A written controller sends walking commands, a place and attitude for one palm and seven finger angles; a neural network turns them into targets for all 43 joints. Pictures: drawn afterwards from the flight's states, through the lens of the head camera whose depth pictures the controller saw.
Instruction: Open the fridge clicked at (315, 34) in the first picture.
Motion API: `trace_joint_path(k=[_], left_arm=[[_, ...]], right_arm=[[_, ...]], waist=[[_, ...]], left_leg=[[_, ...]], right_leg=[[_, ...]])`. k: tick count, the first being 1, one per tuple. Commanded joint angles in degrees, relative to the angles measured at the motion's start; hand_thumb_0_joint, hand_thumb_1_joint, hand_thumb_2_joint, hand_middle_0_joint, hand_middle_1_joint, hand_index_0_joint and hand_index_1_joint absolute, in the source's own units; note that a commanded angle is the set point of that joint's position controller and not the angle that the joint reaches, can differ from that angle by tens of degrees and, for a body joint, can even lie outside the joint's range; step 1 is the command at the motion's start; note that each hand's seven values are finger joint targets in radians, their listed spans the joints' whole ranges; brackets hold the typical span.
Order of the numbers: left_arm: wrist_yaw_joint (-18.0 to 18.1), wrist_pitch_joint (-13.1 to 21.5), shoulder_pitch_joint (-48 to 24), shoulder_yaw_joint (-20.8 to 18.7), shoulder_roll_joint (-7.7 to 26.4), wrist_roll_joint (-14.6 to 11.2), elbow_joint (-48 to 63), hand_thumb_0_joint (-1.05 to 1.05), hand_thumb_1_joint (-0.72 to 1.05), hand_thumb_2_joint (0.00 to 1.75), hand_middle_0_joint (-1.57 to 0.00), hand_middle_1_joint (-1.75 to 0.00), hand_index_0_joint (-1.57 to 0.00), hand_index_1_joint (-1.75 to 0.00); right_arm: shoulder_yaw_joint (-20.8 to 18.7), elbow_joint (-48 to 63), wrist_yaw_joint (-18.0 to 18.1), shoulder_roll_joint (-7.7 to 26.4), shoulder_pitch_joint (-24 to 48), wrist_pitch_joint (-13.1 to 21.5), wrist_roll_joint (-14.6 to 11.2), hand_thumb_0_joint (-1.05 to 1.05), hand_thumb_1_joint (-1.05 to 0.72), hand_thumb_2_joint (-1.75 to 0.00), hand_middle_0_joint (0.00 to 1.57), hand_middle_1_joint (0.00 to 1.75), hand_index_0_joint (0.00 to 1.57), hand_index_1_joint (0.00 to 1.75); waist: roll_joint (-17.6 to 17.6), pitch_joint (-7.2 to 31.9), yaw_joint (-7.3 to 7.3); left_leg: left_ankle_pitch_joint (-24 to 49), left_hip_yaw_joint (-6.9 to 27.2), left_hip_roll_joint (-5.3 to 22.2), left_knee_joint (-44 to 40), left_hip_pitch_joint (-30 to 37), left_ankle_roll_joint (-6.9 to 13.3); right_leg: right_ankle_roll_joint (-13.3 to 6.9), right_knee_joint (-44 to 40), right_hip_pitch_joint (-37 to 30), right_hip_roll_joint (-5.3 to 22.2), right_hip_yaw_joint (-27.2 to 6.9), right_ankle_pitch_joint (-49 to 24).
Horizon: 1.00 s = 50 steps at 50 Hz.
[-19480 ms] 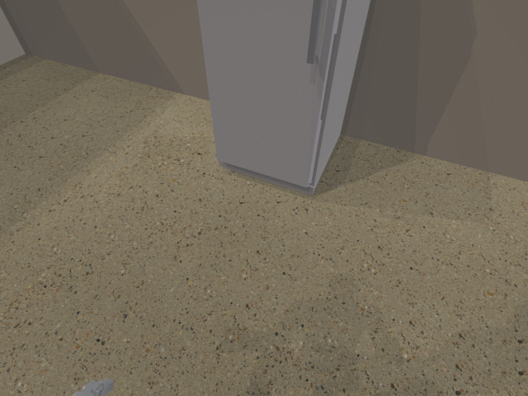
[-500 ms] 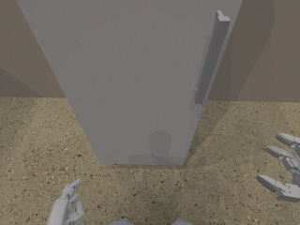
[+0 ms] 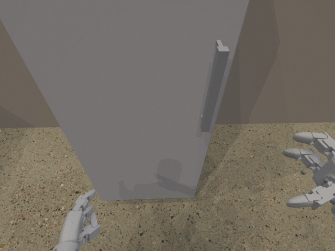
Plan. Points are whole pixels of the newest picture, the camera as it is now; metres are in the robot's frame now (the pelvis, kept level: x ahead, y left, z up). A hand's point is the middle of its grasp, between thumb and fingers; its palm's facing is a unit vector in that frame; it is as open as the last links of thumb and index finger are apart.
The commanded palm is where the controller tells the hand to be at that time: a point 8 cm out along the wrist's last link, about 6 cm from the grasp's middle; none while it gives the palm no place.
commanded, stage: raise the hand to about handle height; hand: right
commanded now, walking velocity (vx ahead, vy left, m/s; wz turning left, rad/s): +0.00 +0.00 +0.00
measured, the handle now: (210, 91) +0.50 -0.12 +0.13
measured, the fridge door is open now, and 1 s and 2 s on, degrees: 0 0 0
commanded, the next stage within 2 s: move the hooked fingers beside the handle in 0.72 s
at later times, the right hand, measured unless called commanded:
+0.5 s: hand (300, 159) +0.26 -0.25 +0.15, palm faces +0.07 +1.00 -0.03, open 14.0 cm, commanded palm +0.23 -0.30 +0.16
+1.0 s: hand (298, 154) +0.27 -0.25 +0.15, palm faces +0.07 +1.00 -0.01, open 14.0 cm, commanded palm +0.25 -0.29 +0.16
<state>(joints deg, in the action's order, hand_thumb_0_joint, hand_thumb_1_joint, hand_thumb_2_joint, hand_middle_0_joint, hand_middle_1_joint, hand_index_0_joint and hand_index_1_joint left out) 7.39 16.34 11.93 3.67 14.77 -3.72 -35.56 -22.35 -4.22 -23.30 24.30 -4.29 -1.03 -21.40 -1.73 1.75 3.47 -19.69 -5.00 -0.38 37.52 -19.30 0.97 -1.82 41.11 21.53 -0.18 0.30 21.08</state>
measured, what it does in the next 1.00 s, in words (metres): stands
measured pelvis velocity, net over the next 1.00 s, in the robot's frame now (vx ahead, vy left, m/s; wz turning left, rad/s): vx -0.02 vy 0.01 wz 0.01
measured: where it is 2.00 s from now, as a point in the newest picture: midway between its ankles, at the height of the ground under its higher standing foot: outside the picture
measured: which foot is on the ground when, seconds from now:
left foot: down 0.00-1.00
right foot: down 0.00-1.00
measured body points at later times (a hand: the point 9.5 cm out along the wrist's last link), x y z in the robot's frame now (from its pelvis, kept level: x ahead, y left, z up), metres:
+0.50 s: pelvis -0.02 +0.01 +0.01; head -0.03 +0.02 +0.46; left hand +0.16 +0.26 -0.06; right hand +0.25 -0.31 +0.15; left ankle +0.00 +0.11 -0.72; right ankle +0.00 -0.09 -0.72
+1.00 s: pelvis -0.02 +0.01 +0.01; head -0.03 +0.01 +0.46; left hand +0.17 +0.25 -0.06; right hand +0.26 -0.30 +0.15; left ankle +0.00 +0.11 -0.72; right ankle +0.00 -0.09 -0.72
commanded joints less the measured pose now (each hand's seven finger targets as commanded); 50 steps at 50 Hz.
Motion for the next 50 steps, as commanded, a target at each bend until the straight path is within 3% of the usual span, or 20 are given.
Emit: trace_joint_path(k=[1,9,11,14,19,22,24,25,26,27,30,33,37,38,40,41,44,46,50], left_arm=[[0.7,2.7,-3.5,-3.5,8.4,-0.2,7.2,0.0,0.9,0.9,-0.2,-0.3,-0.2,-0.3],[0.8,1.3,-5.7,-2.9,8.0,-1.1,7.7,0.0,0.9,0.9,-0.2,-0.3,-0.2,-0.3],[0.7,1.0,-6.3,-2.9,8.2,-1.1,7.8,0.0,0.9,0.9,-0.2,-0.3,-0.2,-0.3],[0.4,0.5,-6.1,-2.9,8.0,-1.5,7.9,0.0,0.9,0.9,-0.2,-0.3,-0.2,-0.3],[0.1,0.1,-6.8,-3.4,8.1,-1.4,8.6,0.0,0.9,0.9,-0.2,-0.3,-0.2,-0.3],[0.1,0.4,-7.3,-3.5,7.9,-0.9,8.7,0.0,0.9,0.9,-0.2,-0.3,-0.2,-0.3],[0.2,0.6,-7.0,-3.3,7.7,-1.0,8.2,0.0,0.9,0.9,-0.2,-0.3,-0.2,-0.3],[0.3,0.7,-7.1,-3.3,7.7,-0.9,8.2,0.0,0.9,0.9,-0.2,-0.3,-0.2,-0.3],[0.3,0.8,-7.1,-3.5,7.9,-0.9,7.8,0.0,0.9,0.9,-0.2,-0.3,-0.2,-0.3],[0.4,0.8,-7.4,-3.4,7.8,-0.9,7.8,0.0,0.9,0.9,-0.2,-0.3,-0.2,-0.3],[0.6,0.8,-7.5,-3.4,7.8,-1.1,7.7,0.0,0.9,0.9,-0.2,-0.3,-0.2,-0.3],[0.6,0.6,-7.8,-3.4,7.9,-1.3,7.5,0.0,0.9,0.9,-0.2,-0.3,-0.2,-0.3],[0.5,0.5,-8.5,-3.6,8.0,-1.2,7.8,0.0,0.9,0.9,-0.2,-0.3,-0.2,-0.3],[0.4,0.6,-8.4,-3.5,7.8,-1.1,7.8,0.0,0.9,0.9,-0.2,-0.3,-0.2,-0.3],[0.5,0.7,-7.9,-3.6,7.9,-1.2,7.9,0.0,0.9,0.9,-0.2,-0.3,-0.2,-0.3],[0.5,0.8,-7.9,-3.7,8.1,-1.0,7.7,0.0,0.9,0.9,-0.2,-0.3,-0.2,-0.3],[0.8,0.8,-7.4,-3.4,7.9,-1.2,6.8,0.0,0.9,0.9,-0.2,-0.3,-0.2,-0.3],[1.0,1.0,-7.3,-3.6,8.2,-1.1,6.5,0.0,0.9,0.9,-0.2,-0.3,-0.2,-0.3],[0.9,1.1,-6.9,-3.4,7.7,-1.3,6.9,0.0,0.9,0.9,-0.2,-0.3,-0.2,-0.3]], right_arm=[[-7.5,12.4,0.3,15.8,16.1,4.1,-0.9,0.0,0.5,-0.3,0.3,1.2,0.3,1.2],[-6.3,8.1,-0.2,16.2,21.7,-1.2,-0.2,0.0,0.5,-0.3,0.3,1.2,0.3,1.2],[-7.3,8.3,0.1,18.0,23.7,-2.2,0.1,0.0,0.5,-0.3,0.3,1.2,0.3,1.2],[-5.6,4.2,-0.2,14.9,20.1,-3.3,-0.3,0.0,0.5,-0.3,0.3,1.2,0.3,1.2],[-6.9,6.3,0.5,16.0,21.1,-2.8,-0.1,0.0,0.5,-0.3,0.3,1.2,0.3,1.2],[-8.5,9.8,1.8,18.1,23.7,-1.1,0.3,0.0,0.5,-0.3,0.3,1.2,0.3,1.2],[-7.6,9.8,2.4,16.6,23.2,0.1,0.5,0.0,0.5,-0.3,0.3,1.2,0.3,1.2],[-7.6,9.9,2.6,16.6,23.5,0.4,0.6,0.0,0.5,-0.3,0.3,1.2,0.3,1.2],[-8.1,10.1,2.9,17.2,23.6,0.8,0.7,0.0,0.5,-0.3,0.3,1.2,0.3,1.2],[-7.7,9.6,2.9,17.2,23.8,0.6,0.9,0.0,0.5,-0.3,0.3,1.2,0.3,1.2],[-6.3,8.1,2.5,15.7,22.8,-0.5,1.1,0.0,0.5,-0.3,0.3,1.2,0.3,1.2],[-6.1,6.0,1.9,15.3,22.0,-2.0,0.9,0.0,0.5,-0.3,0.3,1.2,0.3,1.2],[-7.2,7.5,1.7,16.9,23.8,-2.3,0.3,0.0,0.5,-0.3,0.3,1.2,0.3,1.2],[-6.6,7.6,1.8,15.7,23.7,-2.0,0.2,0.0,0.5,-0.3,0.3,1.2,0.3,1.2],[-6.6,8.2,2.1,15.8,23.6,-1.3,0.4,0.0,0.5,-0.3,0.3,1.2,0.3,1.2],[-7.6,8.2,2.3,16.9,23.0,-1.0,0.5,0.0,0.5,-0.3,0.3,1.2,0.3,1.2],[-5.1,6.1,2.7,14.8,27.8,-0.8,0.9,0.0,0.5,-0.3,0.3,1.2,0.3,1.2],[-5.0,6.1,2.9,15.4,29.4,-0.6,1.3,0.0,0.5,-0.3,0.3,1.2,0.3,1.2],[-0.8,7.1,2.9,11.7,31.0,-0.7,2.1,0.0,0.5,-0.3,0.3,1.2,0.3,1.2]], waist=[[-3.5,11.4,-0.8],[-3.6,9.1,-0.67],[-3.7,10.0,-0.44],[-0.5,6.5,-0.61],[0.0,8.3,-0.33],[-2.6,9.6,-0.13],[-2.5,8.4,-0.52],[-3.8,7.6,-0.58],[-2.8,7.7,-0.62],[-4.5,7.1,-0.57],[-4.0,6.3,-0.85],[-0.3,5.2,-1.01],[-1.4,7.1,-0.71],[-1.0,6.9,-0.87],[-1.0,7.2,-0.85],[-1.0,7.7,-0.68],[-1.0,5.6,-1.91],[-1.7,6.5,-1.95],[-3.7,8.9,-1.97]], left_leg=[[16.8,1.8,-1.2,-5.5,4.8,0.4],[13.8,2.2,-0.6,-9.0,7.0,0.4],[13.8,2.9,-0.2,-9.7,8.3,0.6],[11.0,3.0,-0.3,-10.7,6.9,0.3],[10.5,4.1,0.1,-10.9,7.7,0.3],[10.3,5.1,0.5,-11.2,8.4,0.4],[9.1,4.7,0.1,-11.4,7.9,0.3],[8.0,5.1,0.2,-11.7,7.4,0.3],[8.0,5.8,0.5,-11.8,8.2,0.4],[7.0,6.2,0.7,-12.2,7.5,0.4],[6.0,6.4,0.8,-12.5,7.4,0.2],[3.8,7.6,1.4,-13.2,7.1,0.0],[3.4,9.3,2.4,-13.2,7.7,0.0],[4.2,8.7,2.0,-12.8,7.6,0.1],[5.3,6.9,1.0,-12.3,7.0,0.0],[5.9,7.7,1.4,-12.2,7.6,0.1],[4.5,6.2,0.6,-12.3,5.2,0.0],[5.3,6.5,0.8,-12.1,5.6,0.3],[8.6,4.0,-0.2,-10.8,5.6,0.4]], right_leg=[[2.2,-8.3,-8.5,1.0,-3.3,-20.2],[1.8,-11.9,-8.6,0.8,-3.0,-15.8],[1.5,-11.8,-9.1,0.9,-2.7,-15.8],[1.4,-12.8,-7.2,0.8,-2.8,-12.8],[1.1,-12.5,-7.7,0.6,-2.2,-12.5],[1.1,-12.3,-8.3,0.7,-1.9,-12.7],[1.1,-12.6,-8.3,0.5,-1.6,-11.6],[1.1,-12.7,-8.2,0.5,-1.6,-10.7],[1.1,-12.1,-7.9,0.7,-1.5,-10.9],[1.1,-12.3,-7.6,0.6,-1.4,-10.1],[1.0,-12.5,-7.3,0.5,-1.3,-9.1],[1.0,-11.9,-5.8,0.7,-1.6,-8.0],[1.2,-10.5,-5.5,0.9,-1.7,-8.6],[1.1,-10.7,-5.9,0.9,-1.8,-9.1],[1.0,-11.4,-6.8,0.7,-1.7,-9.3],[1.0,-10.8,-6.7,0.9,-1.5,-9.9],[1.0,-11.9,-6.9,0.9,-2.0,-8.2],[1.0,-11.5,-7.5,1.0,-1.9,-8.9],[1.2,-12.9,-9.8,0.8,-2.4,-10.4]])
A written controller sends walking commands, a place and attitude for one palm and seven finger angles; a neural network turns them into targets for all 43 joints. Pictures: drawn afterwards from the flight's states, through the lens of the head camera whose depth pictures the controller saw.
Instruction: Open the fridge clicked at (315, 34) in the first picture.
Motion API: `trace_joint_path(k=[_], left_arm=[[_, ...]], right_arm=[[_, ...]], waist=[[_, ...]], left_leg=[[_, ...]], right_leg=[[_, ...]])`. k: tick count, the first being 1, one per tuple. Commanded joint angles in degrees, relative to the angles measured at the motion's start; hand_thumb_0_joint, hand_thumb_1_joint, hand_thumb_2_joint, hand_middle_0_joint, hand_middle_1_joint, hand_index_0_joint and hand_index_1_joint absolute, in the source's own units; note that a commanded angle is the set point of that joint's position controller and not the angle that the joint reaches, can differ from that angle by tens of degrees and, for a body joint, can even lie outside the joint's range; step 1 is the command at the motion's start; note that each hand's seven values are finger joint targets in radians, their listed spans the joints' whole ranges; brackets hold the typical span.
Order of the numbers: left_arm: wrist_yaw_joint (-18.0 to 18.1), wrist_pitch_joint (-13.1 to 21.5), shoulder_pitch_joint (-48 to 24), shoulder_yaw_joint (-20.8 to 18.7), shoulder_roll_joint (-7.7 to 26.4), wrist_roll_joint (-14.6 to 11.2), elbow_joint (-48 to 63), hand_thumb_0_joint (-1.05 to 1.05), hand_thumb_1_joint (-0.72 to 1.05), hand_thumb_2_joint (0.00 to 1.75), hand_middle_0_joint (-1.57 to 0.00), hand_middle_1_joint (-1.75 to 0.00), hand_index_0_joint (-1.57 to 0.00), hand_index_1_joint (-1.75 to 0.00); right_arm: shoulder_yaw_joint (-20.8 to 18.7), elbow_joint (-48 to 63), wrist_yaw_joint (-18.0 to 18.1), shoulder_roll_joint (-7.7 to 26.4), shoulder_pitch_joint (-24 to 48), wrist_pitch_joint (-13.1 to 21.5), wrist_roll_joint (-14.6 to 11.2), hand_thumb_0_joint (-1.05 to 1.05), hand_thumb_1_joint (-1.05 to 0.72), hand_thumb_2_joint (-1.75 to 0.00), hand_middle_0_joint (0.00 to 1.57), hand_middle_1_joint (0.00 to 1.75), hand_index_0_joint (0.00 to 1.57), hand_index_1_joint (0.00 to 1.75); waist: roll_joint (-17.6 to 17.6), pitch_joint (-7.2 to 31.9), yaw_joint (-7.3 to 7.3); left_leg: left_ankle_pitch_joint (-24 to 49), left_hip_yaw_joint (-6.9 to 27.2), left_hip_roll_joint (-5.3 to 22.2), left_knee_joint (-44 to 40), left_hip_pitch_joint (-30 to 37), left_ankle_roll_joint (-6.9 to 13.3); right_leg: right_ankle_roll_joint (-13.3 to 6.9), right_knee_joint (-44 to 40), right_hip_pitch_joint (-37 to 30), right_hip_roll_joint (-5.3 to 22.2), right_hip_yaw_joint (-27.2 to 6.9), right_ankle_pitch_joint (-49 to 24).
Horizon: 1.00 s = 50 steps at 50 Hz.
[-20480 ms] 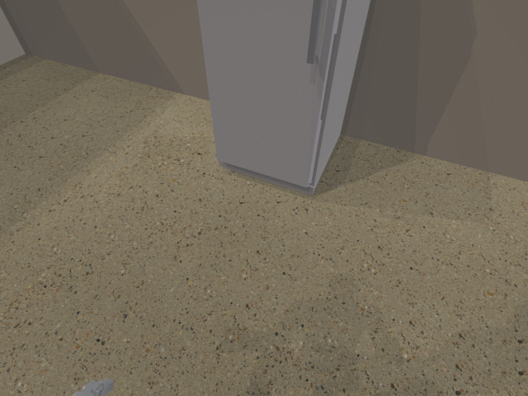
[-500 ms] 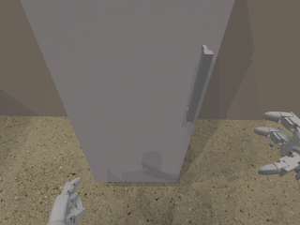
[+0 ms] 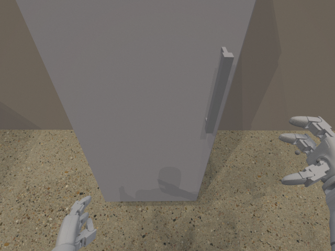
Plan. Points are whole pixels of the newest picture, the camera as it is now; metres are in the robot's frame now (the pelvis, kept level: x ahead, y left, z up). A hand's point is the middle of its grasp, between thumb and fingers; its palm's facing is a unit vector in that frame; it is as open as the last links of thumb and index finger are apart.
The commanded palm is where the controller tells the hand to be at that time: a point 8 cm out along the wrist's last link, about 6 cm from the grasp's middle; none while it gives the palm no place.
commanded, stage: move the hooked fingers beside the handle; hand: right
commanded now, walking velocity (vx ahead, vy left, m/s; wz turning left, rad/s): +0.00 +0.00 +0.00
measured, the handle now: (215, 94) +0.51 -0.13 +0.12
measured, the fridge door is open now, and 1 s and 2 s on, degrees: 0 0 0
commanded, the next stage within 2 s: none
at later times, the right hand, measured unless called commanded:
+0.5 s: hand (272, 135) +0.34 -0.23 +0.14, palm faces +0.04 +1.00 +0.00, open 14.0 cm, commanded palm +0.32 -0.28 +0.14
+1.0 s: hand (257, 118) +0.40 -0.22 +0.14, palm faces +0.06 +1.00 +0.00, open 14.0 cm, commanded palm +0.37 -0.27 +0.14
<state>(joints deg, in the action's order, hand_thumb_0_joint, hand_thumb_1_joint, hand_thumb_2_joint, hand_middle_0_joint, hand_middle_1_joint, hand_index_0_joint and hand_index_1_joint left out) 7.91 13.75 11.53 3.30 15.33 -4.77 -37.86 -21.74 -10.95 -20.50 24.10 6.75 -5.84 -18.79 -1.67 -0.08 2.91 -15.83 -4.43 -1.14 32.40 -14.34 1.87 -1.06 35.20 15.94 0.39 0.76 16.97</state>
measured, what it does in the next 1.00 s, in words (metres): stands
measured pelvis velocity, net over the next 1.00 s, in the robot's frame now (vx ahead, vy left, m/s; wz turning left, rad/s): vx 0.01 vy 0.01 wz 0.02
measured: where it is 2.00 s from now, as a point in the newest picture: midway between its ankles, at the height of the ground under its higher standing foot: outside the picture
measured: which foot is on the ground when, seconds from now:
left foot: down 0.00-1.00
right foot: down 0.00-1.00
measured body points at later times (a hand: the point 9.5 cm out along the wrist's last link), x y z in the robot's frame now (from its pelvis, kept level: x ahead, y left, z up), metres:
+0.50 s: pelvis +0.01 -0.01 +0.00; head +0.00 +0.00 +0.45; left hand +0.18 +0.24 -0.07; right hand +0.33 -0.29 +0.14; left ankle +0.02 +0.10 -0.73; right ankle +0.02 -0.10 -0.73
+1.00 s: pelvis +0.01 +0.01 +0.00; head +0.02 +0.01 +0.45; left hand +0.13 +0.27 -0.09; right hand +0.39 -0.27 +0.14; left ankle +0.02 +0.10 -0.73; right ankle +0.02 -0.10 -0.73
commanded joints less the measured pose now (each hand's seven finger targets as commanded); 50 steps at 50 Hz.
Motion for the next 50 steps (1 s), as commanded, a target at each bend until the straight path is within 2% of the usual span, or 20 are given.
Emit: trace_joint_path(k=[1,5,9,11,12,15,19,21,24,25,28,34,36,38,41,43,44,47,49,50], left_arm=[[0.3,3.9,-6.4,-3.1,7.3,-0.1,9.1,0.0,0.9,0.9,-0.2,-0.3,-0.2,-0.3],[0.1,3.2,-5.6,-3.0,7.3,0.0,9.0,0.0,0.9,0.9,-0.2,-0.3,-0.2,-0.3],[-0.2,2.6,-5.9,-2.9,6.9,0.1,9.1,0.0,0.9,0.9,-0.2,-0.3,-0.2,-0.3],[-0.4,2.3,-5.5,-3.2,7.2,0.4,9.0,0.0,0.9,0.9,-0.2,-0.3,-0.2,-0.3],[-0.6,2.1,-5.4,-3.1,6.9,0.3,9.2,0.0,0.9,0.9,-0.2,-0.3,-0.2,-0.3],[-0.8,1.9,-4.8,-3.2,6.5,0.3,9.3,0.0,0.9,0.9,-0.2,-0.3,-0.2,-0.3],[-0.6,1.3,-4.3,-3.3,7.0,0.2,8.3,0.0,0.9,0.9,-0.2,-0.3,-0.2,-0.3],[-0.5,0.8,-4.3,-3.6,7.4,0.2,7.8,0.0,0.9,0.9,-0.2,-0.3,-0.2,-0.3],[-0.5,0.3,-4.8,-3.2,6.5,0.2,8.0,0.0,0.9,0.9,-0.2,-0.3,-0.2,-0.3],[-0.4,0.0,-4.3,-3.4,6.8,0.3,7.7,0.0,0.9,0.9,-0.2,-0.3,-0.2,-0.3],[-0.3,-0.5,-3.9,-3.4,7.0,0.5,7.2,0.0,0.9,0.9,-0.2,-0.3,-0.2,-0.3],[-0.6,-1.1,-2.5,-3.6,7.0,0.3,7.0,0.0,0.9,0.9,-0.2,-0.3,-0.2,-0.3],[-0.7,-1.4,-1.8,-4.0,7.5,0.3,6.7,0.0,0.9,0.9,-0.2,-0.3,-0.2,-0.3],[-0.8,-1.7,-1.8,-3.9,7.2,0.2,7.0,0.0,0.9,0.9,-0.2,-0.3,-0.2,-0.3],[-1.1,-2.4,-1.1,-4.3,7.8,0.3,7.1,0.0,0.9,0.9,-0.2,-0.3,-0.2,-0.3],[-1.2,-2.7,-0.9,-4.2,7.4,0.4,7.1,0.0,0.9,0.9,-0.2,-0.3,-0.2,-0.3],[-1.2,-2.7,-0.7,-4.2,7.4,0.4,6.9,0.0,0.9,0.9,-0.2,-0.3,-0.2,-0.3],[-1.3,-3.0,0.0,-4.4,7.7,0.6,6.4,0.0,0.9,0.9,-0.2,-0.3,-0.2,-0.3],[-1.4,-3.0,0.5,-4.4,7.4,0.5,6.2,0.0,0.9,0.9,-0.2,-0.3,-0.2,-0.3],[-1.3,-2.9,0.7,-4.5,7.6,0.5,5.9,0.0,0.9,0.9,-0.2,-0.3,-0.2,-0.3]], right_arm=[[-0.9,14.1,0.3,11.6,19.7,4.2,-0.2,0.0,0.5,-0.3,0.3,1.2,0.3,1.2],[-4.0,11.2,1.2,13.6,17.9,3.3,-0.1,0.0,0.5,-0.3,0.3,1.2,0.3,1.2],[-2.2,11.0,2.7,11.4,20.6,2.7,0.7,0.0,0.5,-0.3,0.3,1.2,0.3,1.2],[-3.5,11.8,3.4,13.0,20.5,3.0,1.2,0.0,0.5,-0.3,0.3,1.2,0.3,1.2],[-2.7,12.1,3.5,12.3,20.8,3.0,1.4,0.0,0.5,-0.3,0.3,1.2,0.3,1.2],[0.9,13.6,3.4,8.6,22.0,3.6,1.7,0.0,0.5,-0.3,0.3,1.2,0.3,1.2],[0.4,9.8,3.8,9.1,23.1,2.8,1.7,0.0,0.5,-0.3,0.3,1.2,0.3,1.2],[-1.9,8.6,4.5,11.8,24.4,2.7,2.0,0.0,0.5,-0.3,0.3,1.2,0.3,1.2],[1.8,8.5,5.3,8.2,28.6,2.4,2.6,0.0,0.5,-0.3,0.3,1.2,0.3,1.2],[0.1,7.4,5.8,10.3,29.3,2.5,2.9,0.0,0.5,-0.3,0.3,1.2,0.3,1.2],[-0.8,5.4,6.3,12.1,32.4,3.4,3.5,0.0,0.5,-0.3,0.3,1.2,0.3,1.2],[2.1,0.3,5.1,9.7,34.6,4.9,3.5,0.0,0.5,-0.3,0.3,1.2,0.3,1.2],[0.5,-1.7,5.1,11.9,34.4,4.6,3.7,0.0,0.5,-0.3,0.3,1.2,0.3,1.2],[2.3,-2.3,5.1,9.9,36.5,4.4,3.8,0.0,0.5,-0.3,0.3,1.2,0.3,1.2],[-1.3,-3.8,5.9,13.7,34.9,4.6,3.9,0.0,0.5,-0.3,0.3,1.2,0.3,1.2],[-0.9,-5.0,6.3,13.0,37.2,5.1,4.0,0.0,0.5,-0.3,0.3,1.2,0.3,1.2],[0.2,-4.4,6.4,12.4,39.7,5.8,4.2,0.0,0.5,-0.3,0.3,1.2,0.3,1.2],[-1.3,-5.9,6.9,14.9,41.8,7.3,4.8,0.0,0.5,-0.3,0.3,1.2,0.3,1.2],[0.8,-6.9,6.7,12.6,43.6,8.2,5.0,0.0,0.5,-0.3,0.3,1.2,0.3,1.2],[0.4,-7.8,6.7,13.5,44.8,8.5,5.0,0.0,0.5,-0.3,0.3,1.2,0.3,1.2]], waist=[[-3.4,11.5,-1.37],[-1.4,11.7,-0.46],[-2.5,11.8,-0.69],[-2.1,13.3,-0.33],[-3.0,13.8,-0.36],[-4.6,13.7,-1.17],[-0.6,11.3,-1.8],[0.7,11.5,-1.56],[-2.0,11.6,-2.32],[-2.3,12.2,-2.14],[-1.3,13.9,-2.61],[-1.1,14.7,-3.31],[-0.4,15.7,-2.95],[-1.1,15.6,-3.39],[0.2,16.9,-2.55],[1.4,15.8,-3.13],[0.4,16.0,-3.74],[0.7,16.4,-3.98],[-0.1,16.1,-4.54],[-0.7,16.0,-4.78]], left_leg=[[5.8,3.6,0.6,-5.5,1.2,-0.4],[7.8,2.4,0.2,-5.1,2.0,-0.4],[8.4,2.2,0.2,-5.1,1.8,-0.3],[10.5,2.4,0.2,-4.9,2.8,-0.2],[10.8,2.1,0.2,-4.7,2.9,-0.2],[12.3,1.7,-0.2,-4.5,2.4,-0.1],[10.8,2.1,-0.1,-5.4,1.2,-0.4],[9.6,2.4,0.0,-5.8,1.8,-0.3],[9.4,2.6,0.1,-5.8,0.8,-0.3],[8.6,2.7,0.2,-6.0,0.8,-0.3],[9.3,3.4,0.4,-6.1,1.6,-0.4],[12.0,3.5,0.3,-5.4,1.7,-0.4],[12.7,4.0,0.5,-5.2,2.6,-0.3],[13.5,4.1,0.6,-5.1,2.0,-0.4],[15.2,4.5,0.8,-4.5,3.5,-0.5],[14.5,4.8,0.9,-4.7,2.9,-0.7],[14.5,4.9,0.8,-4.6,2.5,-0.8],[14.5,5.5,0.9,-4.4,2.4,-0.8],[13.8,5.4,0.6,-4.4,1.4,-0.8],[13.3,5.6,0.7,-4.5,0.9,-0.8]], right_leg=[[0.4,-6.6,-4.6,0.4,-2.7,-7.2],[0.6,-7.4,-3.8,0.3,-2.9,-8.9],[0.9,-7.9,-4.1,0.4,-2.6,-9.8],[1.0,-7.3,-5.0,0.5,-2.4,-12.0],[1.2,-7.8,-5.1,0.5,-2.5,-12.5],[1.8,-7.7,-6.4,0.6,-2.5,-14.7],[1.0,-7.7,-4.7,0.6,-2.3,-11.6],[0.8,-7.7,-4.1,0.6,-2.1,-10.6],[0.9,-7.8,-4.7,0.3,-2.0,-10.3],[0.9,-7.8,-4.4,0.4,-2.1,-9.5],[0.5,-7.3,-4.2,0.3,-1.7,-9.8],[0.4,-6.6,-3.7,0.3,-1.4,-11.1],[0.3,-6.1,-2.9,0.4,-1.2,-11.5],[0.2,-5.9,-2.8,0.2,-1.1,-11.6],[0.1,-5.2,-1.9,0.2,-0.9,-12.7],[0.0,-5.3,-0.5,0.2,-0.9,-11.5],[0.0,-5.2,-0.8,0.1,-0.7,-11.3],[-0.2,-4.7,-0.2,0.3,-0.7,-11.1],[-0.2,-4.5,-0.3,0.1,-0.6,-10.4],[-0.2,-4.3,-0.1,0.2,-0.6,-10.0]])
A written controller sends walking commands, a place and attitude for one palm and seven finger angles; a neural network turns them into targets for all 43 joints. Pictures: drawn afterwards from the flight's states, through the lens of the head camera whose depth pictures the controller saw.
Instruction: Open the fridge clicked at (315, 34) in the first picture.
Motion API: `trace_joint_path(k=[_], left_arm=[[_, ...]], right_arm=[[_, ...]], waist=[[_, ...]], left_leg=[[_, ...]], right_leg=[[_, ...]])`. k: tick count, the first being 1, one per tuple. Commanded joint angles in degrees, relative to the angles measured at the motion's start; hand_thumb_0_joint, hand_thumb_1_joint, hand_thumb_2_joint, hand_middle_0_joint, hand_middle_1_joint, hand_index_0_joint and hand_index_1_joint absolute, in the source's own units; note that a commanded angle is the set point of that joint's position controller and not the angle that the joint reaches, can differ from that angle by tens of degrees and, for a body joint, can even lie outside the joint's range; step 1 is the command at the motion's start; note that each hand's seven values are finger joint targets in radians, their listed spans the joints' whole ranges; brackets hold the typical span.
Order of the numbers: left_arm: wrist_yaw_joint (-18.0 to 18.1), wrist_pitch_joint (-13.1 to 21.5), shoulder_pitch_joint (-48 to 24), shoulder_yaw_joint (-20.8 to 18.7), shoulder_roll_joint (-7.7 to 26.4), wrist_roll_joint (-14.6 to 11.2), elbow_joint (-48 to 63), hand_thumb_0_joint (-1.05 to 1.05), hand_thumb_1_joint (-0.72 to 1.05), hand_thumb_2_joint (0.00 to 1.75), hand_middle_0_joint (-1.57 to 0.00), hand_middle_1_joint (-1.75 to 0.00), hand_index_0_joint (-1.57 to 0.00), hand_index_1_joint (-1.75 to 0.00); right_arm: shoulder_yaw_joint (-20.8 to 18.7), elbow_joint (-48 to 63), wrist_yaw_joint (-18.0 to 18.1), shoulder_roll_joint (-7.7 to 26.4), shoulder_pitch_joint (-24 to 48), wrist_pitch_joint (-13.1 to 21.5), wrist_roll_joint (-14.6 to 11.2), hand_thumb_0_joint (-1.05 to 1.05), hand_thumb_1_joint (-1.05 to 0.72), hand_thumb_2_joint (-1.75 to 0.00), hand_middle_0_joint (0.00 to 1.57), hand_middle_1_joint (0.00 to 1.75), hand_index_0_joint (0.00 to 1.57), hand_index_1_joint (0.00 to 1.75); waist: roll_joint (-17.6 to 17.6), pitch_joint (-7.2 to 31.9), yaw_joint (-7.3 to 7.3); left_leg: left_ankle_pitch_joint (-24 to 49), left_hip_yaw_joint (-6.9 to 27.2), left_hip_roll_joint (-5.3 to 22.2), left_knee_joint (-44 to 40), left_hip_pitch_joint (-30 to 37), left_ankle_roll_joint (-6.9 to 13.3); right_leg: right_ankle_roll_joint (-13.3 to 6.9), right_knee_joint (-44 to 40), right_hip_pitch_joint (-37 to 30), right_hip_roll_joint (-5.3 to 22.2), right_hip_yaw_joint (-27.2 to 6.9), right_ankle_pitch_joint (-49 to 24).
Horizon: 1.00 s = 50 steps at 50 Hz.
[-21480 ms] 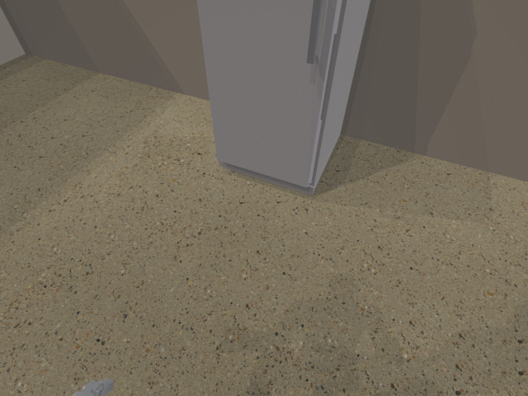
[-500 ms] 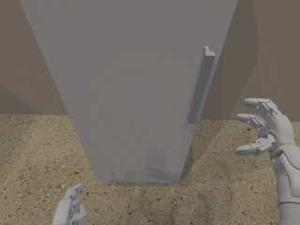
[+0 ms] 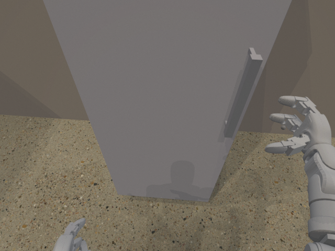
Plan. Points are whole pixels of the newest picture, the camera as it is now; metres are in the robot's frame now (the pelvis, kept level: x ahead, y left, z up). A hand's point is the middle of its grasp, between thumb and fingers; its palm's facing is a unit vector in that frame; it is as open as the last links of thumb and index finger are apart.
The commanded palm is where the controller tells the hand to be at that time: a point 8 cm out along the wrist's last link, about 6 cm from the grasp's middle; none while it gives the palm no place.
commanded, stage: move the hooked fingers beside the handle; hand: right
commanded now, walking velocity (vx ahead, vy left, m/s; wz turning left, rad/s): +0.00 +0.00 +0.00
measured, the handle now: (238, 98) +0.50 -0.15 +0.12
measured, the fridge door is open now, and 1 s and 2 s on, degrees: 0 0 0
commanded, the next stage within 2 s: feel for the door with the fingertips in 1.28 s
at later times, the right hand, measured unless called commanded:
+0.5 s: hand (269, 110) +0.44 -0.22 +0.13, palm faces +0.03 +1.00 +0.02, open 14.0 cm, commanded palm +0.41 -0.27 +0.13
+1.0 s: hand (266, 115) +0.43 -0.21 +0.13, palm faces +0.04 +1.00 +0.01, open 14.0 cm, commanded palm +0.40 -0.26 +0.13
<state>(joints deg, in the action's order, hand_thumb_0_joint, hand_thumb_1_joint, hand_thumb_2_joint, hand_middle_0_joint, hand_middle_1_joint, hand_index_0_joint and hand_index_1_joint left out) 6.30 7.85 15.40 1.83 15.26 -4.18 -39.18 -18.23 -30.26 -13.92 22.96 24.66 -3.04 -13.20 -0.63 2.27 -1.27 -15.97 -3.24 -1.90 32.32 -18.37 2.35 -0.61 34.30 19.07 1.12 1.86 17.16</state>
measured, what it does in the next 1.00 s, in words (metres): stands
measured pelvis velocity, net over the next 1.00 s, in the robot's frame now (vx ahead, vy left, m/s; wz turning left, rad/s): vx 0.01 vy -0.02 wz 0.01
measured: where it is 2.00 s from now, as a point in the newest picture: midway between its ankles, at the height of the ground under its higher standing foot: outside the picture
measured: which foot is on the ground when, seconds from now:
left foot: down 0.00-1.00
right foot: down 0.00-1.00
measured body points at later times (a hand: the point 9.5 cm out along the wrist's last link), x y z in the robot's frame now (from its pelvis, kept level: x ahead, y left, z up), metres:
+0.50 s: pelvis +0.00 -0.01 -0.01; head +0.02 -0.02 +0.44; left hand +0.08 +0.25 -0.11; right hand +0.43 -0.27 +0.14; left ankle +0.01 +0.09 -0.73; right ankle +0.01 -0.11 -0.73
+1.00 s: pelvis +0.01 -0.02 +0.00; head +0.02 -0.03 +0.45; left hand +0.10 +0.24 -0.11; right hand +0.42 -0.26 +0.13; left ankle +0.01 +0.09 -0.73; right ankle +0.01 -0.11 -0.73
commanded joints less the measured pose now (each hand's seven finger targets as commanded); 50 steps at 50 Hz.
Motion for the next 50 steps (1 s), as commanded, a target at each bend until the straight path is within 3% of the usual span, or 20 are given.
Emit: trace_joint_path(k=[1,5,7,9,12,15,16,18,20,22,23,26,31,34,39,42,44,47,49,50], left_arm=[[0.3,2.8,-2.8,-3.1,7.9,-0.1,7.0,0.0,0.9,0.9,-0.2,-0.3,-0.2,-0.3],[0.1,2.6,-1.7,-3.3,8.1,-0.1,6.7,0.0,0.9,0.9,-0.2,-0.3,-0.2,-0.3],[0.0,2.3,-1.2,-3.3,8.4,-0.1,6.5,0.0,0.9,0.9,-0.2,-0.3,-0.2,-0.3],[-0.2,2.2,-0.6,-3.3,8.3,-0.1,6.1,0.0,0.9,0.9,-0.2,-0.3,-0.2,-0.3],[-0.4,2.1,0.1,-3.5,8.5,0.1,6.1,0.0,0.9,0.9,-0.2,-0.3,-0.2,-0.3],[-0.8,2.3,1.2,-3.5,8.2,0.3,6.0,0.0,0.9,0.9,-0.2,-0.3,-0.2,-0.3],[-0.8,2.2,1.7,-3.7,8.4,0.3,5.8,0.0,0.9,0.9,-0.2,-0.3,-0.2,-0.3],[-1.0,2.3,2.1,-3.5,8.1,0.2,5.2,0.0,0.9,0.9,-0.2,-0.3,-0.2,-0.3],[-1.0,2.2,2.8,-3.5,8.7,0.3,4.4,0.0,0.9,0.9,-0.2,-0.3,-0.2,-0.3],[-1.1,1.9,3.5,-3.7,8.9,0.3,4.5,0.0,0.9,0.9,-0.2,-0.3,-0.2,-0.3],[-1.3,1.9,3.8,-3.6,8.6,0.5,4.7,0.0,0.9,0.9,-0.2,-0.3,-0.2,-0.3],[-1.6,1.5,5.0,-3.7,8.9,0.9,4.9,0.0,0.9,0.9,-0.2,-0.3,-0.2,-0.3],[-2.2,1.4,5.4,-4.1,8.5,1.1,6.3,0.0,0.9,0.9,-0.2,-0.3,-0.2,-0.3],[-2.3,1.4,5.4,-4.3,8.2,0.9,6.3,0.0,0.9,0.9,-0.2,-0.3,-0.2,-0.3],[-1.9,1.1,5.0,-4.3,8.3,0.4,5.6,0.0,0.9,0.9,-0.2,-0.3,-0.2,-0.3],[-1.8,0.8,4.5,-4.1,8.2,0.2,5.7,0.0,0.9,0.9,-0.2,-0.3,-0.2,-0.3],[-2.0,0.8,4.2,-4.1,7.8,0.3,5.9,0.0,0.9,0.9,-0.2,-0.3,-0.2,-0.3],[-2.0,0.9,4.3,-4.2,8.0,0.6,5.9,0.0,0.9,0.9,-0.2,-0.3,-0.2,-0.3],[-2.0,0.9,3.7,-3.9,7.5,0.6,5.7,0.0,0.9,0.9,-0.2,-0.3,-0.2,-0.3],[-1.8,0.9,3.3,-3.9,7.7,0.7,5.6,0.0,0.9,0.9,-0.2,-0.3,-0.2,-0.3]], right_arm=[[-3.0,10.6,0.0,15.2,27.2,5.9,-0.3,0.0,0.5,-0.3,0.3,1.2,0.3,1.2],[-2.5,7.2,-0.7,14.9,29.0,5.9,-0.3,0.0,0.5,-0.3,0.3,1.2,0.3,1.2],[-3.8,3.9,-0.7,16.5,28.9,5.6,-0.4,0.0,0.5,-0.3,0.3,1.2,0.3,1.2],[-2.9,2.1,-0.7,15.6,31.8,5.8,-0.2,0.0,0.5,-0.3,0.3,1.2,0.3,1.2],[-3.2,2.0,0.1,17.0,35.0,7.5,0.5,0.0,0.5,-0.3,0.3,1.2,0.3,1.2],[-0.9,1.9,0.6,14.6,37.4,9.6,1.2,0.0,0.5,-0.3,0.3,1.2,0.3,1.2],[-2.1,1.8,0.9,16.3,38.0,10.3,1.3,0.0,0.5,-0.3,0.3,1.2,0.3,1.2],[1.2,-1.1,0.9,12.6,40.3,10.4,1.5,0.0,0.5,-0.3,0.3,1.2,0.3,1.2],[0.9,-4.5,1.3,13.5,42.7,10.0,1.8,0.0,0.5,-0.3,0.3,1.2,0.3,1.2],[-0.6,-6.9,1.8,14.8,41.7,9.6,2.2,0.0,0.5,-0.3,0.3,1.2,0.3,1.2],[0.1,-7.6,1.9,13.4,41.4,9.4,2.3,0.0,0.5,-0.3,0.3,1.2,0.3,1.2],[-2.7,-9.4,2.6,15.9,39.0,10.1,2.7,0.0,0.5,-0.3,0.3,1.2,0.3,1.2],[-3.8,-2.5,3.1,17.5,38.4,13.8,3.5,0.0,0.5,-0.3,0.3,1.2,0.3,1.2],[-2.1,0.6,2.5,15.0,38.5,14.5,2.9,0.0,0.5,-0.3,0.3,1.2,0.3,1.2],[0.4,-1.2,1.9,11.5,36.9,10.6,1.8,0.0,0.5,-0.3,0.3,1.2,0.3,1.2],[0.8,-1.5,2.5,10.4,35.5,8.6,1.9,0.0,0.5,-0.3,0.3,1.2,0.3,1.2],[2.7,1.2,3.1,8.4,36.9,8.7,2.2,0.0,0.5,-0.3,0.3,1.2,0.3,1.2],[0.3,2.3,4.3,10.6,35.1,9.7,2.2,0.0,0.5,-0.3,0.3,1.2,0.3,1.2],[2.1,2.1,4.5,8.6,38.2,10.3,2.2,0.0,0.5,-0.3,0.3,1.2,0.3,1.2],[1.0,0.8,4.8,10.0,38.1,10.3,2.5,0.0,0.5,-0.3,0.3,1.2,0.3,1.2]], waist=[[-2.2,13.8,-0.79],[-1.6,16.0,-0.67],[-0.1,15.6,-0.78],[-0.2,14.8,-1.32],[-1.2,16.7,-1.49],[-2.9,18.1,-1.99],[-2.9,18.8,-1.89],[-2.7,16.6,-3.14],[-2.4,15.6,-3.43],[-1.5,16.5,-2.83],[-1.6,17.2,-2.68],[0.2,18.4,-1.92],[-3.8,22.5,-1.17],[-5.2,22.9,-1.61],[-3.3,17.8,-2.65],[-3.5,16.5,-2.3],[-4.3,17.0,-2.45],[-2.7,19.5,-1.67],[-0.9,17.5,-2.45],[-1.0,16.5,-2.4]], left_leg=[[13.3,5.0,1.7,-4.4,5.1,-1.3],[14.1,4.4,1.6,-3.7,5.4,-1.1],[13.8,5.3,2.0,-3.7,5.5,-1.4],[12.6,5.1,1.9,-3.7,4.3,-1.4],[12.2,4.8,1.7,-3.1,4.0,-1.2],[13.1,3.7,0.8,-2.2,2.6,-1.0],[13.3,3.7,0.8,-2.0,2.9,-0.9],[11.4,3.0,0.5,-2.2,0.0,-0.9],[8.8,2.7,0.4,-2.4,-1.6,-0.8],[9.4,2.5,0.5,-2.2,-1.2,-0.8],[10.0,2.4,0.4,-2.0,-0.8,-0.8],[11.2,2.3,0.3,-1.3,0.5,-0.8],[15.8,2.6,-0.2,0.2,1.7,-0.6],[16.6,2.2,-0.7,0.2,0.8,-0.6],[14.1,1.4,-0.8,-1.2,-1.4,-0.8],[13.4,1.2,-0.5,-1.6,-1.3,-0.7],[13.6,1.0,-0.6,-1.4,-1.6,-0.6],[15.6,1.3,-0.6,-1.1,-0.5,-0.7],[13.4,1.1,-0.7,-1.3,-1.0,-0.8],[12.8,1.4,-0.5,-1.5,-1.1,-0.7]], right_leg=[[-0.7,-2.7,-2.9,-0.5,-1.5,-10.0],[-0.7,-2.8,-2.6,-0.6,-2.0,-10.6],[-0.7,-2.2,-0.6,-0.6,-1.9,-9.7],[-0.7,-2.2,0.1,-0.6,-2.0,-8.7],[-0.8,-1.8,-0.3,-0.5,-2.2,-9.2],[-0.7,-1.7,-2.2,-0.5,-2.5,-10.8],[-0.7,-1.2,-2.3,-0.3,-2.5,-11.4],[-0.7,-1.5,-2.5,-0.3,-2.9,-9.8],[-0.5,-2.0,-1.6,-0.2,-3.6,-7.7],[-0.6,-1.9,-1.2,-0.3,-3.5,-8.7],[-0.6,-1.9,-1.2,-0.3,-3.3,-9.3],[-0.6,-1.3,-0.1,-0.3,-3.1,-10.6],[-0.2,-0.4,-3.3,0.2,-2.7,-16.7],[0.2,-0.5,-5.6,0.6,-3.1,-19.1],[0.2,-1.4,-4.7,0.8,-3.5,-16.6],[0.2,-1.9,-4.2,0.6,-3.5,-15.9],[0.6,-1.9,-5.5,0.7,-4.0,-17.1],[0.7,-1.2,-6.7,0.7,-3.9,-19.9],[0.5,-1.8,-5.3,0.6,-3.9,-15.8],[0.3,-1.9,-4.4,0.5,-3.7,-14.2]])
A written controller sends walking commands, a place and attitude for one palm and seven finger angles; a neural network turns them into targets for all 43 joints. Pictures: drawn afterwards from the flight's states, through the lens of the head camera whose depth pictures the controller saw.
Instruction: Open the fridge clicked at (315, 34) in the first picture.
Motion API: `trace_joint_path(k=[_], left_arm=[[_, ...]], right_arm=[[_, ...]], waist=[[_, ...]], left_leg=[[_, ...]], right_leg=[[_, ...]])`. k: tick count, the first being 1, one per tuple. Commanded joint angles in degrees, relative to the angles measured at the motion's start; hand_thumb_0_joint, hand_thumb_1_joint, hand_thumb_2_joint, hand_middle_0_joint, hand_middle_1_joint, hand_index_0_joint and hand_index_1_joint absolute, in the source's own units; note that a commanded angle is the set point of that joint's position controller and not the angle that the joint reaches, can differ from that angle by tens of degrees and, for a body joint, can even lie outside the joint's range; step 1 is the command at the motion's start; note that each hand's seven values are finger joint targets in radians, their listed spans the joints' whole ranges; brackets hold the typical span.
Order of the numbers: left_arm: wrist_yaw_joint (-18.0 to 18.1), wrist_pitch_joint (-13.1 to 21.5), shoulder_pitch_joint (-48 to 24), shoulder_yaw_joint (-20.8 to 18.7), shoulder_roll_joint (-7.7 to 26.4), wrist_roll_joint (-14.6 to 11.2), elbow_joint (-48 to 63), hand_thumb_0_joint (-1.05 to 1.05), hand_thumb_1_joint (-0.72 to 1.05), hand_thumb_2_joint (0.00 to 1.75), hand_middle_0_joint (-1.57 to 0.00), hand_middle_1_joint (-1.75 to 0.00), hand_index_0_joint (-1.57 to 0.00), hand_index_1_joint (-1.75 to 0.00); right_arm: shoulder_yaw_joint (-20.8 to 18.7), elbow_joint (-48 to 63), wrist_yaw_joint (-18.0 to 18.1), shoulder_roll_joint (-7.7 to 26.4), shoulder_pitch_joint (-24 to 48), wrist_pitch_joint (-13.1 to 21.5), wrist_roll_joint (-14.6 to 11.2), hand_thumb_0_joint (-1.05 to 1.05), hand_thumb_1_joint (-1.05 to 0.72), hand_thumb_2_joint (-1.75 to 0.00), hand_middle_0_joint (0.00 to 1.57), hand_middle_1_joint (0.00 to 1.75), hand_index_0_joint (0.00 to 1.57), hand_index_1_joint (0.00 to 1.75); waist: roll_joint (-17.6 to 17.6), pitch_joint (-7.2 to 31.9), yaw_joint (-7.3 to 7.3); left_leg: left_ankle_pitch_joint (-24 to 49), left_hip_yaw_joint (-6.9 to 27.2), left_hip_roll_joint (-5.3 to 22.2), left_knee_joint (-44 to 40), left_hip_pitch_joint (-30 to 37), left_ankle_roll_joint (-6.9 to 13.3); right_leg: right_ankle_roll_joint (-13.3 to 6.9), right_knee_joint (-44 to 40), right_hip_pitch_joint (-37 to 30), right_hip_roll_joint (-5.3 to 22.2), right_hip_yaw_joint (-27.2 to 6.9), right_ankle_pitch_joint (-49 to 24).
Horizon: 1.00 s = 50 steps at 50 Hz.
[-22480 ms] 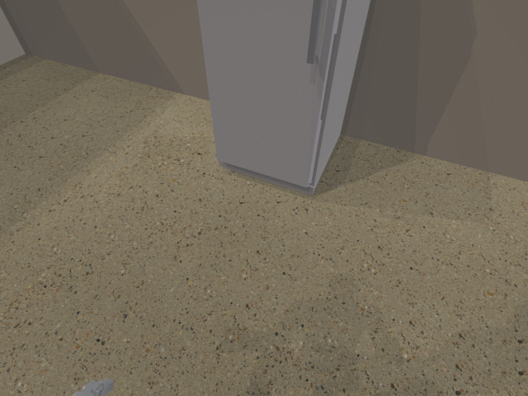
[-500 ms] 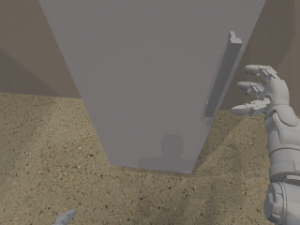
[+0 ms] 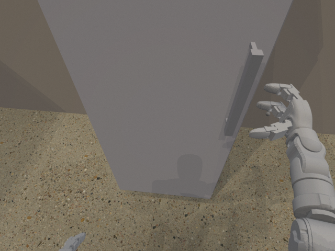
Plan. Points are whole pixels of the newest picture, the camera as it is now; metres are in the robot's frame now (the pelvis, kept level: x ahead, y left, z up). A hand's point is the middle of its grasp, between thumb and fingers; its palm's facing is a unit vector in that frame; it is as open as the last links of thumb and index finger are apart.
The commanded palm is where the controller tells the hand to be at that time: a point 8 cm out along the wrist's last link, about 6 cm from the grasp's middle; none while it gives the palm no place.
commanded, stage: move the hooked fingers beside the handle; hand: right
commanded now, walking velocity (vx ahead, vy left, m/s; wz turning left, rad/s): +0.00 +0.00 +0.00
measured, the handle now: (238, 95) +0.49 -0.13 +0.12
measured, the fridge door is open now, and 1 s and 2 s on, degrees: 0 0 0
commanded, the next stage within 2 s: feel for the door with the fingertips in 0.28 s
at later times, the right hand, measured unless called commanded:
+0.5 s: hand (264, 109) +0.44 -0.19 +0.13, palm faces +0.03 +1.00 +0.00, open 14.0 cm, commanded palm +0.40 -0.23 +0.13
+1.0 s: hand (252, 108) +0.44 -0.16 +0.13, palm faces +0.06 +1.00 +0.00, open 14.0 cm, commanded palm +0.41 -0.21 +0.13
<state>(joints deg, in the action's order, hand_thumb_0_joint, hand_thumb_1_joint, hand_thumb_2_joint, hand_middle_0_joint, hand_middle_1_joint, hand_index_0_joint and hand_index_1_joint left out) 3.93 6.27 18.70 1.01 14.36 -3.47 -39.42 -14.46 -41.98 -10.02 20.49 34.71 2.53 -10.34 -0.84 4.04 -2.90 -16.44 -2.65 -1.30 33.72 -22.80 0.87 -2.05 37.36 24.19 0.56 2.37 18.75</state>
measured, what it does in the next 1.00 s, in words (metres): stands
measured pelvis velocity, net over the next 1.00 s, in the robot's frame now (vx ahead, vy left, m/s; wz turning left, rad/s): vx -0.01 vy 0.02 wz -0.01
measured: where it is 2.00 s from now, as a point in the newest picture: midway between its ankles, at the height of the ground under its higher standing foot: outside the picture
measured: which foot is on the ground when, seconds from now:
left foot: down 0.00-1.00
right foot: down 0.00-1.00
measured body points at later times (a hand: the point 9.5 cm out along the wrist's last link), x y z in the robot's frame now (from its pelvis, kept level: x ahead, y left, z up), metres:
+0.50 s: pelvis +0.00 +0.01 +0.00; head +0.03 +0.00 +0.45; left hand +0.07 +0.28 -0.11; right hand +0.43 -0.24 +0.13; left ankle +0.01 +0.11 -0.73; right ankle +0.00 -0.09 -0.73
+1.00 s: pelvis -0.01 +0.02 +0.00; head +0.02 +0.01 +0.45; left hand +0.10 +0.27 -0.11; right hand +0.43 -0.21 +0.13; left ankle +0.01 +0.11 -0.73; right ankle +0.00 -0.09 -0.73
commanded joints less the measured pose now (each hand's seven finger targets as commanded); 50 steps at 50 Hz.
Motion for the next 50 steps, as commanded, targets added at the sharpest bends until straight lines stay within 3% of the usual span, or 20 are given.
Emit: trace_joint_path(k=[1,6,10,11,15,19,20,23,26,27,28,30,32,33,35,36,39,42,45,50], left_arm=[[0.6,2.3,-0.1,-2.9,8.8,0.0,5.7,0.0,0.9,0.9,-0.2,-0.3,-0.2,-0.3],[1.0,2.0,-0.4,-2.3,8.9,0.2,5.6,0.0,0.9,0.9,-0.2,-0.3,-0.2,-0.3],[0.9,2.4,-0.5,-2.3,8.4,0.1,6.3,0.0,0.9,0.9,-0.2,-0.3,-0.2,-0.3],[0.9,2.4,0.1,-2.5,8.7,0.1,6.1,0.0,0.9,0.9,-0.2,-0.3,-0.2,-0.3],[1.1,2.4,0.5,-2.4,9.2,-0.4,5.4,0.0,0.9,0.9,-0.2,-0.3,-0.2,-0.3],[0.8,2.5,1.2,-2.7,9.2,-0.2,5.8,0.0,0.9,0.9,-0.2,-0.3,-0.2,-0.3],[0.6,2.6,1.3,-2.7,9.0,-0.2,6.0,0.0,0.9,0.9,-0.2,-0.3,-0.2,-0.3],[0.1,2.8,1.7,-3.3,8.8,-0.2,6.2,0.0,0.9,0.9,-0.2,-0.3,-0.2,-0.3],[-0.2,2.8,1.5,-3.4,8.7,-0.2,6.1,0.0,0.9,0.9,-0.2,-0.3,-0.2,-0.3],[-0.2,2.8,1.6,-3.6,8.9,-0.2,5.8,0.0,0.9,0.9,-0.2,-0.3,-0.2,-0.3],[-0.3,2.7,0.9,-3.4,8.7,-0.2,6.0,0.0,0.9,0.9,-0.2,-0.3,-0.2,-0.3],[-0.2,2.4,0.7,-3.3,8.5,0.0,5.9,0.0,0.9,0.9,-0.2,-0.3,-0.2,-0.3],[-0.2,2.3,0.2,-3.2,8.1,0.2,6.1,0.0,0.9,0.9,-0.2,-0.3,-0.2,-0.3],[-0.3,2.3,-0.2,-3.1,7.7,0.2,6.4,0.0,0.9,0.9,-0.2,-0.3,-0.2,-0.3],[-0.4,2.5,-0.4,-3.1,7.6,0.5,6.0,0.0,0.9,0.9,-0.2,-0.3,-0.2,-0.3],[-0.3,2.3,-0.4,-3.2,7.8,0.5,6.0,0.0,0.9,0.9,-0.2,-0.3,-0.2,-0.3],[-0.2,2.5,-1.3,-3.1,7.4,0.4,6.1,0.0,0.9,0.9,-0.2,-0.3,-0.2,-0.3],[0.2,2.1,-1.4,-2.6,7.7,0.1,5.3,0.0,0.9,0.9,-0.2,-0.3,-0.2,-0.3],[0.6,1.7,-1.2,-2.4,7.8,0.1,4.8,0.0,0.9,0.9,-0.2,-0.3,-0.2,-0.3],[0.4,2.5,-0.4,-2.4,7.6,0.4,4.2,0.0,0.9,0.9,-0.2,-0.3,-0.2,-0.3]], right_arm=[[-3.1,12.0,1.1,13.3,28.5,4.9,-0.1,0.0,0.5,-0.3,0.3,1.2,0.3,1.2],[-5.4,7.1,0.9,17.4,30.8,5.0,1.2,0.0,0.5,-0.3,0.3,1.2,0.3,1.2],[-2.9,7.9,-0.9,15.1,32.3,6.7,0.4,0.0,0.5,-0.3,0.3,1.2,0.3,1.2],[-3.4,6.9,-1.3,15.9,32.0,6.9,0.3,0.0,0.5,-0.3,0.3,1.2,0.3,1.2],[-2.9,2.7,-3.1,15.9,33.9,6.1,-0.9,0.0,0.5,-0.3,0.3,1.2,0.3,1.2],[-4.3,3.9,-3.1,16.6,30.9,6.3,-1.0,0.0,0.5,-0.3,0.3,1.2,0.3,1.2],[-2.6,5.3,-3.0,14.5,31.3,6.5,-1.0,0.0,0.5,-0.3,0.3,1.2,0.3,1.2],[-1.4,9.7,-2.1,12.1,29.4,7.4,-1.0,0.0,0.5,-0.3,0.3,1.2,0.3,1.2],[-0.3,10.5,-0.7,9.5,27.0,6.6,-1.5,0.0,0.5,-0.3,0.3,1.2,0.3,1.2],[-2.7,11.1,0.1,11.9,27.6,6.3,-1.2,0.0,0.5,-0.3,0.3,1.2,0.3,1.2],[-2.0,10.6,0.6,10.6,25.7,5.6,-1.1,0.0,0.5,-0.3,0.3,1.2,0.3,1.2],[-3.6,10.9,2.1,12.1,25.8,5.1,-0.3,0.0,0.5,-0.3,0.3,1.2,0.3,1.2],[-3.9,12.9,3.5,12.2,25.5,5.4,0.5,0.0,0.5,-0.3,0.3,1.2,0.3,1.2],[-2.0,14.3,4.0,10.0,26.1,5.7,0.9,0.0,0.5,-0.3,0.3,1.2,0.3,1.2],[-2.2,15.3,4.8,10.3,27.3,6.3,1.3,0.0,0.5,-0.3,0.3,1.2,0.3,1.2],[-3.0,15.2,5.1,11.4,26.3,6.5,1.5,0.0,0.5,-0.3,0.3,1.2,0.3,1.2],[-1.4,15.3,5.0,9.1,26.7,6.5,1.3,0.0,0.5,-0.3,0.3,1.2,0.3,1.2],[-0.1,10.9,4.4,8.6,30.4,5.0,1.3,0.0,0.5,-0.3,0.3,1.2,0.3,1.2],[-0.8,5.3,4.2,9.5,32.4,3.5,1.3,0.0,0.5,-0.3,0.3,1.2,0.3,1.2],[1.1,3.5,3.8,8.0,38.5,6.2,1.3,0.0,0.5,-0.3,0.3,1.2,0.3,1.2]], waist=[[-0.2,14.2,-0.78],[-1.2,14.3,-0.75],[-4.3,18.1,-0.93],[-2.1,18.5,-1.26],[-0.4,15.7,-2.33],[-2.3,18.6,-0.73],[-2.5,19.4,-1.15],[-3.8,21.3,-0.62],[-2.2,19.2,-0.65],[-1.3,19.0,-0.34],[-1.4,17.8,0.03],[0.8,17.0,0.17],[-0.6,17.0,0.66],[-1.1,17.1,0.18],[-2.2,17.3,0.12],[-0.8,17.5,0.32],[-1.9,18.0,0.19],[-0.1,13.9,-1.4],[1.6,11.9,-1.85],[-0.5,15.5,-2.52]], left_leg=[[12.7,1.0,-0.9,-3.2,3.7,0.7],[10.8,2.1,-0.3,-3.5,4.5,0.7],[13.5,2.4,-0.4,-2.7,5.3,0.8],[13.7,2.4,-0.4,-2.7,5.6,0.7],[11.7,2.8,-0.1,-3.4,4.4,0.4],[15.4,2.9,-0.1,-2.5,6.3,0.6],[16.2,2.7,-0.2,-2.2,6.1,0.6],[18.9,2.0,-0.7,-1.4,6.0,0.8],[18.8,1.7,-0.8,-2.0,5.8,0.7],[18.8,1.5,-0.9,-1.9,6.0,0.7],[18.4,1.7,-0.8,-2.2,6.1,0.6],[17.7,1.9,-0.7,-2.6,7.0,0.4],[18.6,2.0,-0.6,-2.4,7.8,0.5],[18.4,1.9,-0.7,-2.4,7.2,0.5],[17.6,2.1,-0.8,-2.6,6.6,0.5],[17.8,2.2,-0.7,-2.6,7.5,0.5],[17.8,2.1,-0.8,-2.6,7.2,0.6],[15.1,2.2,-0.4,-3.7,5.4,0.3],[11.8,2.4,-0.2,-4.6,4.1,0.2],[11.9,2.7,-0.2,-3.7,3.3,0.3]], right_leg=[[1.3,-4.9,-8.7,0.9,-3.9,-14.6],[0.8,-4.8,-6.0,0.4,-3.3,-10.8],[0.9,-4.0,-7.8,0.2,-3.2,-12.7],[0.8,-3.6,-7.5,0.3,-3.3,-12.9],[0.6,-3.8,-4.5,0.2,-3.3,-9.4],[0.6,-3.2,-5.4,0.0,-3.0,-13.1],[0.6,-3.1,-6.1,0.0,-3.0,-14.0],[0.9,-2.6,-9.1,0.3,-3.4,-18.5],[0.9,-2.7,-8.7,0.4,-3.1,-18.7],[1.0,-3.1,-8.2,0.4,-3.4,-18.4],[0.9,-3.4,-7.6,0.4,-3.0,-17.5],[0.7,-4.0,-6.3,0.2,-2.8,-15.8],[0.7,-4.2,-6.5,0.2,-2.5,-16.8],[0.7,-4.2,-7.6,0.2,-2.4,-17.1],[0.8,-4.1,-8.5,0.4,-2.4,-16.3],[0.7,-4.0,-8.2,0.5,-2.2,-16.5],[0.8,-4.2,-9.3,0.4,-2.2,-16.3],[0.7,-4.9,-7.3,0.4,-2.4,-12.8],[0.6,-5.0,-5.5,0.1,-2.6,-9.4],[0.6,-3.9,-6.7,-0.1,-2.8,-10.0]])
